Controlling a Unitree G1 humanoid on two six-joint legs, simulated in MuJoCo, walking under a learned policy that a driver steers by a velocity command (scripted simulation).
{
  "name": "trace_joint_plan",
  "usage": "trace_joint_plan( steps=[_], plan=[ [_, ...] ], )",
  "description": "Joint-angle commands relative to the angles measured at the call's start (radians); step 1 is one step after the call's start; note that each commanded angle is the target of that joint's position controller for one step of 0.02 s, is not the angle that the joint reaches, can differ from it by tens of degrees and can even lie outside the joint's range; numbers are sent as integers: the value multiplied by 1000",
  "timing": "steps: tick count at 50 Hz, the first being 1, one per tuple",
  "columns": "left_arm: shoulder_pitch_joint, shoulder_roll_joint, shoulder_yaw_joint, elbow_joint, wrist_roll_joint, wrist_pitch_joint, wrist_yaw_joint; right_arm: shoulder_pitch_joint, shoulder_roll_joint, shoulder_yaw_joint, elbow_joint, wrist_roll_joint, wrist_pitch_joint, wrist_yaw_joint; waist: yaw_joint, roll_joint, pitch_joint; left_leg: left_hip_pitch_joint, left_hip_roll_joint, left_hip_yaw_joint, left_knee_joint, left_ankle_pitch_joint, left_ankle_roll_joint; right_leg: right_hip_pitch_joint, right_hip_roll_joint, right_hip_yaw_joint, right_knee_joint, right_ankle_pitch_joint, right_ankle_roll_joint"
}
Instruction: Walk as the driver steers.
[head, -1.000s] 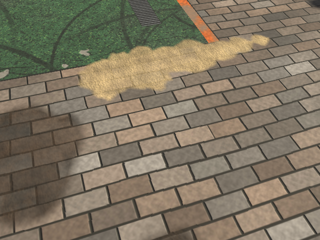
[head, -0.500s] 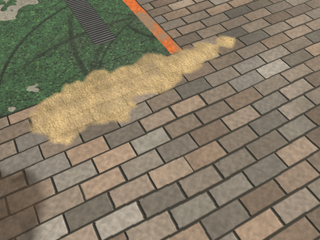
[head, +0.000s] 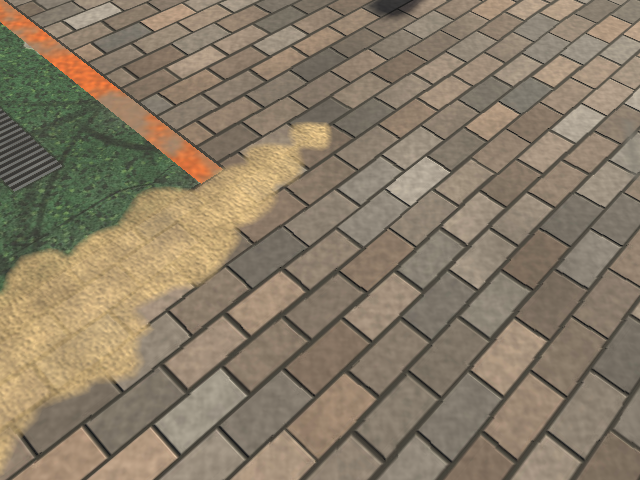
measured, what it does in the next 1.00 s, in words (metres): walks ahead, turning right: right foot, then left foot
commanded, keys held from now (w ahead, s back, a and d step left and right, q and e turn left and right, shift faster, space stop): w+e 0.54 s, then no key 0.46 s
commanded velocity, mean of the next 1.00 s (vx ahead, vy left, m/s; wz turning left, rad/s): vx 0.37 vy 0.00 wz -0.44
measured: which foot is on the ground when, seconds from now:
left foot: down 0.00-0.34, up 0.36-0.82, down 0.84-1.00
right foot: up 0.00-0.32, down 0.34-0.86, up 0.88-1.00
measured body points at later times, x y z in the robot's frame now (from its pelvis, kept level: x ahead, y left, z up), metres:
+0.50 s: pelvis +0.25 -0.07 -0.01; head +0.29 -0.09 +0.44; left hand +0.44 +0.16 -0.12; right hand +0.26 -0.35 -0.14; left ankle +0.24 +0.09 -0.65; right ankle +0.27 -0.12 -0.74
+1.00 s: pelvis +0.45 -0.10 -0.01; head +0.49 -0.10 +0.44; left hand +0.62 +0.11 -0.15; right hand +0.45 -0.38 -0.12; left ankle +0.56 -0.07 -0.74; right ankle +0.34 -0.18 -0.69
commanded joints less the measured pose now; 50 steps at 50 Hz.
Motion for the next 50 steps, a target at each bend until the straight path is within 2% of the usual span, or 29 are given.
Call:
trace_joint_plan(
  steps=[1,4,8,12,14,15,16,17,18,19,20,21,22,24,26,28,30,32,37,40,41,42,43,44,45,46,47,48,50],
  plan=[
    [-8,23,0,-72,5,11,-20,64,-106,-29,-21,13,-28,4,-6,150,-31,138,275,-189,-211,253,106,-174,-63,26,19,76,16],
    [-113,12,-9,-113,5,11,-32,94,-104,-32,0,11,-26,5,-20,139,2,152,262,-93,-234,301,110,-237,-74,2,-76,169,31],
    [-248,-18,-32,-161,2,2,-48,121,-119,-38,23,10,-23,4,-47,138,33,152,241,20,-238,328,89,-168,-71,-68,-325,293,18],
    [-323,-7,-36,-199,11,2,-52,179,-149,-46,55,9,-7,-6,-63,134,49,255,277,77,-180,467,71,-116,-44,-137,-464,207,-34],
    [-289,7,-29,-195,17,2,-42,189,-177,-51,67,7,7,-13,-39,151,12,301,282,119,-47,770,57,-23,16,-178,-500,100,-74],
    [-222,21,-21,-179,19,-1,-35,193,-193,-54,71,6,17,-16,-8,156,-34,313,283,133,79,896,55,61,56,-188,-519,54,-99],
    [-91,42,-6,-140,23,-9,-25,188,-202,-55,68,10,26,-17,50,139,-111,266,275,151,268,890,45,225,93,-183,-577,61,-129],
    [88,98,20,-84,32,-15,-8,175,-193,-51,45,7,29,-15,130,71,-213,86,253,160,540,658,13,488,35,-64,-627,35,-173],
    [91,215,49,-93,23,-11,8,212,-67,-24,-28,11,23,6,66,-174,-308,-345,108,150,882,-216,-44,802,-284,427,-671,-47,-285],
    [131,236,56,-120,-9,0,16,108,-145,-41,-68,3,16,9,118,-100,-373,-498,5,-59,1044,-359,-62,839,-367,752,-812,37,-353],
    [101,209,51,-95,-14,5,26,24,-146,-40,-93,10,8,13,105,-20,-225,-584,70,-118,1025,-245,-50,764,-331,559,-820,154,-326],
    [58,153,38,-86,-22,0,32,30,-127,-29,-86,14,-3,12,61,22,-118,-543,107,-111,928,-166,-46,613,-293,441,-829,280,-294],
    [13,118,27,-87,-21,-8,35,45,-123,-30,-72,7,0,10,13,54,-63,-473,132,-115,845,-147,-48,497,-234,357,-843,378,-254],
    [-33,82,13,-94,-29,-24,33,96,-117,-29,-58,-21,36,14,-44,37,-64,-355,142,-120,773,-150,-70,373,-169,271,-868,483,-236],
    [-6,92,15,-83,-31,-41,27,87,-99,-28,-65,-23,59,21,-51,37,-66,-347,133,-104,716,-127,-86,332,-139,246,-887,500,-240],
    [26,105,19,-71,-27,-46,26,29,-87,-26,-83,-19,66,24,-38,33,-31,-386,126,-90,643,-51,-97,312,-126,232,-908,517,-228],
    [67,97,15,-53,-28,-47,28,-30,-80,-23,-98,-15,65,21,-21,24,-10,-403,116,-79,555,18,-99,328,-114,190,-880,731,-196],
    [99,89,10,-37,-30,-46,31,-72,-70,-17,-107,-10,62,20,0,4,-27,-383,94,-68,473,81,-88,362,-96,148,-835,884,-151],
    [155,76,-2,-5,-19,-33,49,-155,-71,-7,-120,3,51,16,49,-23,-39,-328,32,-57,291,145,-44,466,-105,153,-760,947,-100],
    [119,89,-3,-2,-14,-31,61,-52,-103,-17,-79,-1,35,5,1,-36,-52,-168,-10,-70,170,89,4,479,-119,192,-646,1012,-74],
    [96,96,-2,0,-23,-35,62,21,-108,-20,-53,-5,24,-1,-44,-18,-67,-76,-13,-68,62,168,22,478,-98,184,-559,998,-58],
    [84,86,-8,-11,-32,-45,59,106,-130,-23,-29,-9,5,-9,-82,30,-123,103,72,-134,15,468,48,406,-52,167,-426,829,-36],
    [186,21,-22,-30,-50,-51,60,167,-210,-36,-37,-11,1,-13,-51,219,-264,359,352,-380,121,1053,173,235,59,108,-150,237,1],
    [260,37,-16,5,-54,-33,65,159,-174,-33,-31,24,23,-7,-35,284,-384,399,467,-565,93,1182,309,147,159,75,12,-309,19],
    [224,68,-11,31,-18,-14,65,105,-125,-19,-44,40,29,3,-21,139,-284,267,422,-518,37,980,301,121,121,122,61,-288,24],
    [167,54,-14,32,-4,-3,60,30,-82,-6,-50,34,34,2,-6,98,-180,165,367,-443,-10,761,265,102,93,119,50,-245,31],
    [133,37,-18,32,-5,9,55,-21,-45,9,-50,25,40,-3,10,89,-109,63,314,-367,-66,611,220,122,62,113,-22,-212,39],
    [117,23,-23,30,-5,24,49,-51,-42,14,-43,20,44,-9,27,130,-72,-18,266,-306,-109,494,186,168,40,97,-102,-177,52],
    [146,0,-34,60,-6,45,46,-59,-63,10,-23,4,50,-10,38,173,-76,-76,202,-229,-123,390,155,250,49,35,-219,-153,67]
  ],
)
